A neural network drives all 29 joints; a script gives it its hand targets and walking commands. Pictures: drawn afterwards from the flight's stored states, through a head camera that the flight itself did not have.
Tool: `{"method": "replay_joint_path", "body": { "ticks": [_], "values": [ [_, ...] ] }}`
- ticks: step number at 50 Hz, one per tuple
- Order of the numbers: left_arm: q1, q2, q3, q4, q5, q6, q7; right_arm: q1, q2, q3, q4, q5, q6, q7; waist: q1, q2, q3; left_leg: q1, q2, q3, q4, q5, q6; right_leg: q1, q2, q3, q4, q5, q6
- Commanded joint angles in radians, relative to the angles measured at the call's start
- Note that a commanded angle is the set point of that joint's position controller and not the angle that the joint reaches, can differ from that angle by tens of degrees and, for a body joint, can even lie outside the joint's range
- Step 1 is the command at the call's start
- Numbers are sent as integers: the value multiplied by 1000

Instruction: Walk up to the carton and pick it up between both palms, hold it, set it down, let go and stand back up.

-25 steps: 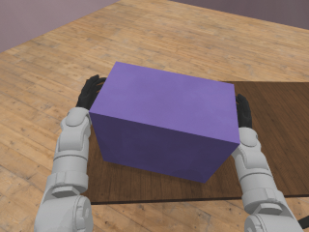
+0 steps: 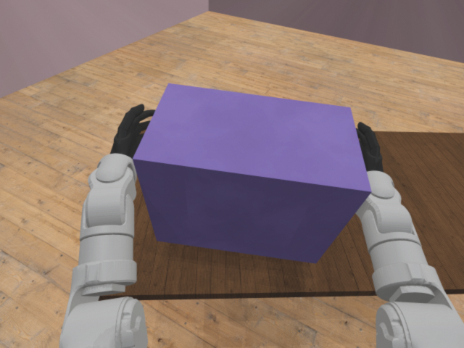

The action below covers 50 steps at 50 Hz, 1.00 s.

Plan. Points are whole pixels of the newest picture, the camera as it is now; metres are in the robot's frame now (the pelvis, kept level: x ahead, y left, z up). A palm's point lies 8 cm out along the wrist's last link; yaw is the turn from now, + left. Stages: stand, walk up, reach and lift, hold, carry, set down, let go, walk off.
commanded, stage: reach and lift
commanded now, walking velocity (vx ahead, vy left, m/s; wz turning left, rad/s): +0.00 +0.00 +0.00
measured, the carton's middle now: (246, 178) +0.38 -0.01 +0.11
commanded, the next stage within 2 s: hold in 1.44 s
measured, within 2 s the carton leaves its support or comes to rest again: neither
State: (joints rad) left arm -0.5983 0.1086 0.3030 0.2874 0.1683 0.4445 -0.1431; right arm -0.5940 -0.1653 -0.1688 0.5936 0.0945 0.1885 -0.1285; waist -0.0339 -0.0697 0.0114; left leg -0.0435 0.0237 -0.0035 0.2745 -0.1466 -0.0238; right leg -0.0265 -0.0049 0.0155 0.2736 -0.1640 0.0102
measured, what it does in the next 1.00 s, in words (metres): stands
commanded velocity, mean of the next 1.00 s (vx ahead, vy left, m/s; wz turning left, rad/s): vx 0.00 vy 0.00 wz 0.00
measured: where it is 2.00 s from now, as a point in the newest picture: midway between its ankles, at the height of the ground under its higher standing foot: outside the picture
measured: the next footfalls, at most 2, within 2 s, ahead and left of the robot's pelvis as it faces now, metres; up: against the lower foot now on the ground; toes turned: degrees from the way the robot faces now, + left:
none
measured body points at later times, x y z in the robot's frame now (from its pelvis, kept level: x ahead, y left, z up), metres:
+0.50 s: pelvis +0.00 +0.00 +0.00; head -0.04 +0.02 +0.45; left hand +0.37 +0.20 +0.19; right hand +0.37 -0.21 +0.18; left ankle +0.01 +0.13 -0.75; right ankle +0.00 -0.13 -0.75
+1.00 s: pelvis -0.01 +0.00 +0.00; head -0.06 +0.02 +0.45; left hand +0.36 +0.20 +0.22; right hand +0.38 -0.21 +0.20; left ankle +0.01 +0.13 -0.75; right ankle +0.00 -0.13 -0.75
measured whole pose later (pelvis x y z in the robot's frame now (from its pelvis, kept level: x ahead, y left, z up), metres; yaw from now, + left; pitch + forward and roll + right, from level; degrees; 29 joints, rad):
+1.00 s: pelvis -0.01 +0.00 +0.00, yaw +1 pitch -4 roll +0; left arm -0.62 0.10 0.34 0.11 0.17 0.69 -0.13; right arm -0.70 -0.23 -0.10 0.57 0.18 0.37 -0.11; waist -0.06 -0.04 -0.06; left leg -0.08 0.03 -0.02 0.29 -0.14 -0.03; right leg -0.05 0.00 0.00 0.27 -0.15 0.01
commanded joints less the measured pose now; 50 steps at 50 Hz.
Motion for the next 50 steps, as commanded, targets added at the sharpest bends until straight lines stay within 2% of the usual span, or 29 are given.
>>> {"method": "replay_joint_path", "body": {
  "ticks": [1,2,3,5,7,8,9,12,15,16,17,18,21,22,23,24,25,27,29,30,31,34,36,37,38,40,43,47,50],
  "values": [
    [-516,-381,-360,-124,-60,4,-37,-694,402,337,-298,60,-64,170,-11,72,-340,191,-46,74,25,286,-11,-46,47,-89,-59,61,12],
    [-534,-361,-347,-62,-57,12,-51,-701,423,322,-265,44,-51,161,-30,51,-300,145,-58,76,12,203,5,-39,40,-82,-69,52,19],
    [-537,-368,-335,-106,-55,12,-50,-692,420,326,-265,57,-43,168,-16,54,-296,128,-55,75,-7,173,10,-16,37,-81,-59,60,14],
    [-558,-384,-376,-169,-70,6,-45,-705,433,349,-305,75,-45,170,-14,64,-401,163,-56,74,9,248,2,17,43,-88,-41,123,20],
    [-523,-386,-376,-168,-64,26,-49,-668,419,356,-297,77,-32,166,-39,79,-367,178,-59,73,27,300,-11,12,43,-87,-42,167,17],
    [-477,-377,-354,-108,-47,41,-54,-660,422,357,-236,77,-16,168,-28,86,-314,165,-65,72,20,266,-9,-13,44,-84,-55,129,24],
    [-505,-375,-352,-123,-57,45,-67,-674,424,348,-271,77,-14,160,-33,49,-341,132,-65,78,17,246,-2,36,40,-81,-54,167,22],
    [-434,-403,-389,-225,-70,54,-52,-659,440,421,-364,132,-22,161,-27,90,-419,200,-64,63,68,422,-23,58,51,-87,-16,309,21],
    [-461,-372,-343,-194,-53,81,-71,-667,434,421,-360,127,11,147,-28,31,-337,117,-79,73,40,280,-1,82,36,-81,-25,291,35],
    [-510,-375,-373,-304,-77,68,-70,-676,451,423,-430,145,4,143,-27,18,-400,94,-77,71,33,287,2,125,38,-79,-12,343,39],
    [-477,-380,-384,-279,-79,66,-63,-698,459,452,-462,164,4,148,-17,38,-424,111,-80,66,34,316,-1,125,42,-86,-2,362,39],
    [-432,-378,-380,-229,-67,83,-64,-675,454,452,-425,155,16,149,-27,38,-384,115,-79,64,42,314,-4,101,38,-82,-7,351,35],
    [-465,-374,-404,-336,-86,106,-62,-658,415,454,-446,175,41,155,-26,66,-389,167,-59,58,45,383,-22,63,57,-91,-18,304,28],
    [-470,-365,-387,-273,-73,129,-69,-664,422,442,-415,163,58,150,-36,61,-352,149,-68,57,41,338,-12,56,50,-83,-30,274,25],
    [-483,-378,-425,-403,-104,118,-60,-680,412,454,-501,191,48,154,-34,64,-426,169,-63,53,45,388,-20,69,57,-89,-16,320,22],
    [-446,-367,-404,-290,-78,143,-62,-660,406,443,-410,178,72,154,-40,75,-340,160,-62,54,39,360,-18,28,50,-88,-32,263,22],
    [-478,-361,-387,-291,-79,152,-70,-668,396,412,-414,160,81,155,-62,72,-305,127,-67,53,26,286,-13,20,48,-81,-40,207,18],
    [-507,-369,-374,-267,-67,169,-72,-673,396,386,-341,143,99,169,-42,81,-272,100,-63,62,-9,195,-10,-5,46,-86,-60,110,13],
    [-512,-405,-426,-363,-102,155,-52,-720,405,402,-466,175,74,184,-47,102,-426,152,-58,52,18,284,-20,11,52,-93,-32,170,7],
    [-493,-405,-422,-329,-103,163,-50,-722,401,404,-419,172,82,186,-41,105,-428,184,-52,43,32,344,-21,-11,58,-91,-40,187,12],
    [-489,-390,-391,-258,-77,180,-60,-704,393,386,-356,157,101,183,-52,99,-336,158,-60,57,31,282,-18,-33,50,-85,-57,147,13],
    [-544,-371,-340,-251,-75,194,-72,-741,407,379,-325,171,125,186,-13,56,-288,52,-64,62,-26,118,18,-8,37,-70,-57,68,15],
    [-542,-382,-353,-227,-72,201,-73,-753,409,369,-299,162,128,199,-20,92,-334,72,-60,59,-20,145,5,-8,44,-75,-47,65,5],
    [-579,-409,-386,-322,-94,187,-63,-782,421,385,-362,171,109,205,-14,98,-426,113,-55,59,-2,211,-7,4,52,-81,-33,108,0],
    [-553,-412,-396,-288,-88,191,-58,-775,421,382,-345,178,109,204,-34,119,-412,142,-56,59,14,247,-14,-26,54,-87,-40,112,4],
    [-578,-414,-408,-305,-111,192,-58,-790,395,380,-350,182,109,201,-36,94,-421,149,-51,49,23,287,-21,-20,63,-87,-41,148,8],
    [-557,-400,-370,-239,-100,209,-65,-765,396,368,-275,180,134,198,-33,79,-353,94,-54,50,12,211,-10,-17,52,-83,-50,109,7],
    [-582,-427,-412,-325,-126,199,-53,-829,432,406,-394,210,120,198,-22,77,-462,142,-54,42,33,302,-7,7,63,-91,-30,173,9],
    [-606,-394,-376,-238,-109,218,-64,-814,401,372,-298,191,150,196,-32,73,-360,78,-59,51,-1,165,-4,-14,49,-72,-50,83,5]
  ]
}}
